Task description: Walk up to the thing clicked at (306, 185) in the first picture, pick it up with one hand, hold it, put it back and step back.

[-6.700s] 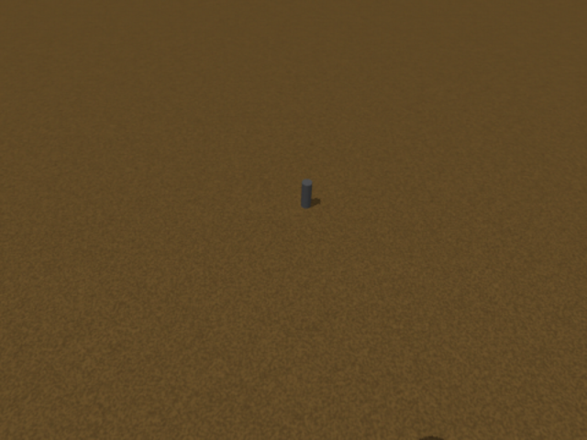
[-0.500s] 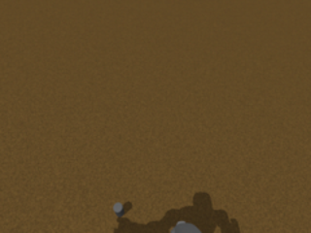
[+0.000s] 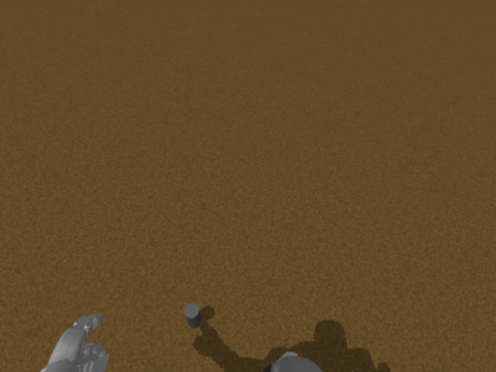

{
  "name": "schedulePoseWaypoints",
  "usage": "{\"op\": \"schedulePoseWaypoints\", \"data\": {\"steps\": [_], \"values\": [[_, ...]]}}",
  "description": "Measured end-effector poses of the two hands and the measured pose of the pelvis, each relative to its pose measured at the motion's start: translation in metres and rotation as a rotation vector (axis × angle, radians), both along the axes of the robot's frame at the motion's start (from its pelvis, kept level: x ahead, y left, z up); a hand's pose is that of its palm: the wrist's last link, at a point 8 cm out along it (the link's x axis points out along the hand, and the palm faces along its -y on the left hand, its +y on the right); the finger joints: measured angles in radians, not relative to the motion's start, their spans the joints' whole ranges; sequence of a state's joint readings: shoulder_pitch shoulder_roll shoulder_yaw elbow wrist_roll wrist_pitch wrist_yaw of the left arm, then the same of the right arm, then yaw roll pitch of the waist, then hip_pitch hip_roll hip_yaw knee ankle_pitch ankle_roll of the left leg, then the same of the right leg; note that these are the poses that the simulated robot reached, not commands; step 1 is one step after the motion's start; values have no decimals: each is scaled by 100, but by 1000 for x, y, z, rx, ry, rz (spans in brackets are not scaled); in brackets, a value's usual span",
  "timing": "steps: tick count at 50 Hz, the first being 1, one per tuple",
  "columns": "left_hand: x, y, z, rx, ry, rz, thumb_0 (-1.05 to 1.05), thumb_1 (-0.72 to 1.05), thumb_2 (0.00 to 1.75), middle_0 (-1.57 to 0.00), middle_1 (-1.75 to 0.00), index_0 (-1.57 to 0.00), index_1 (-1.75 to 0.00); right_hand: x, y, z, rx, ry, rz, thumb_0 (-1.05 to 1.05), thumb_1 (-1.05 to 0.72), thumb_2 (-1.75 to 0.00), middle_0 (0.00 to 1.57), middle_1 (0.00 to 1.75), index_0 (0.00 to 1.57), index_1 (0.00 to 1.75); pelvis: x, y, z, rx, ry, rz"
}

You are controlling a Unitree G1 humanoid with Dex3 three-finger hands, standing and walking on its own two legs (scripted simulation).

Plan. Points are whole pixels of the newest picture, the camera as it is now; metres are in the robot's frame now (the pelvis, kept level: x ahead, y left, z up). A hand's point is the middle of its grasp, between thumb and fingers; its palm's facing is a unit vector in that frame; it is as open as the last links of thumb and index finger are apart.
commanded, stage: walk up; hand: left
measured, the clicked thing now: (193, 316) +0.37 +0.16 -0.67
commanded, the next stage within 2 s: none
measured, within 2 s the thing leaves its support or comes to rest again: neither
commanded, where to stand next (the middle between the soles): +0.02 -0.02 m, yaw -4 degrees
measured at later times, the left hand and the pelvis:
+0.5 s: hand out of the picture +0.02 +0.26 -0.10, palm faces -0.02 -0.90 -0.44, open 7.4 cm; pelvis -0.01 -0.02 +0.03, yaw -3 degrees
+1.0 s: hand out of the picture +0.03 +0.25 -0.15, palm faces -0.08 -0.93 -0.35, open 7.4 cm; pelvis -0.03 -0.01 +0.00, yaw -5 degrees
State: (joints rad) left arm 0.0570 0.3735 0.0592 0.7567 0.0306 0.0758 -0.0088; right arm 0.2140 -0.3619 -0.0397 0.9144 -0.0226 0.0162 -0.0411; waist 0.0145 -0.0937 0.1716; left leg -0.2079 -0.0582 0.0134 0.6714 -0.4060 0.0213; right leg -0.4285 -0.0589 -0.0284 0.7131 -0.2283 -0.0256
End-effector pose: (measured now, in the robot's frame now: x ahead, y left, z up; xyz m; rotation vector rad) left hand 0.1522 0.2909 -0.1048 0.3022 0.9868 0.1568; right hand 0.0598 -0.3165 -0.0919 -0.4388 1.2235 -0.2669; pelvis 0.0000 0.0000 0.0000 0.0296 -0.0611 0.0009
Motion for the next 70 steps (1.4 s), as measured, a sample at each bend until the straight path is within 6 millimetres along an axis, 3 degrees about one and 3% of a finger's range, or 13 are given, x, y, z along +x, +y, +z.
{"op": "schedulePoseWaypoints", "data": {"steps": [6,11,15,19,28,35,41,45,49,54,57,62,70], "values": [[-67,14,-7,-28,149,77,0,90,90,-21,-30,-20,-30,-23,2,28,-20,-14,9,1,-90,-90,20,30,21,30,-11,1,16,-55,7,7],[-121,21,-6,3,273,84,0,90,90,-21,-30,-20,-30,-13,-3,36,-4,-79,26,1,-90,-90,20,30,21,30,-18,-4,22,-47,26,-29],[-141,18,3,57,329,46,0,90,90,-21,-30,-20,-30,-7,-14,29,38,-142,20,1,-90,-90,20,30,21,30,-19,-12,18,-40,26,-64],[-140,10,19,103,263,50,1,90,90,-21,-30,-20,-30,-10,-25,10,84,-134,-10,0,-90,-90,20,30,21,30,-16,-19,15,-76,-2,-41],[-127,17,49,145,186,51,0,90,90,-21,-30,-21,-30,5,-5,1,167,-121,5,1,-91,-90,20,30,20,30,-5,-14,26,-33,-11,-45],[-89,35,11,98,156,64,0,90,90,-21,-30,-21,-30,11,17,-10,114,-77,5,1,-91,-90,20,30,20,30,1,5,5,-32,-23,-18],[-72,20,-10,24,169,32,0,90,90,-21,-30,-20,-30,8,26,3,84,-97,6,1,-91,-90,20,30,21,30,-13,6,7,-40,-9,-34],[-85,11,-16,6,209,10,0,90,90,-21,-30,-20,-30,9,16,9,65,-133,6,1,-90,-90,20,30,21,30,-23,2,6,-35,10,-58],[-116,7,-14,32,268,17,0,90,90,-21,-30,-20,-30,5,-5,8,57,-169,-4,1,-90,-90,20,30,21,30,-31,-9,3,-25,23,-87],[-164,1,4,79,334,65,0,90,90,-21,-30,-21,-30,-10,-27,4,61,-143,-50,1,-91,-90,20,30,21,30,-38,-22,9,-21,15,-83],[-178,0,17,106,360,74,0,90,90,-21,-30,-21,-30,-20,-31,4,72,-118,-60,1,-91,-90,20,30,20,30,-45,-24,16,9,25,-88],[-173,1,25,131,317,51,0,90,90,-21,-30,-21,-30,-42,-25,-6,90,-66,-42,1,-91,-90,20,30,20,30,-62,-23,17,-4,53,-60],[-152,-3,10,71,168,64,0,90,90,-21,-30,-20,-30,-60,9,-14,137,-40,16,1,-91,-90,20,30,20,30,-79,-19,11,11,18,-24]]}}
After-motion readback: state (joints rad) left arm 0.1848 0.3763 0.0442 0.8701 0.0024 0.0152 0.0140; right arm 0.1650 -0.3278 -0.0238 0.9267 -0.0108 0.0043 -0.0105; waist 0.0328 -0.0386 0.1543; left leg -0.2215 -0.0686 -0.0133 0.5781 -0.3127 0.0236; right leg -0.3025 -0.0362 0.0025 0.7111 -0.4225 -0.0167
